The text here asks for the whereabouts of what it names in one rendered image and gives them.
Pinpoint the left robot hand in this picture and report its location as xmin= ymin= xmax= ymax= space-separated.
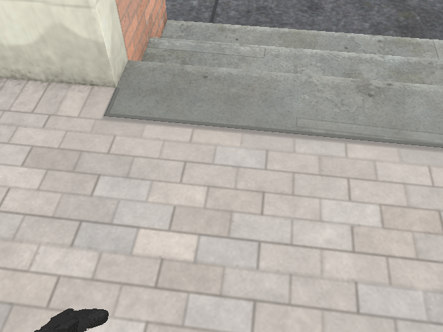
xmin=34 ymin=308 xmax=109 ymax=332

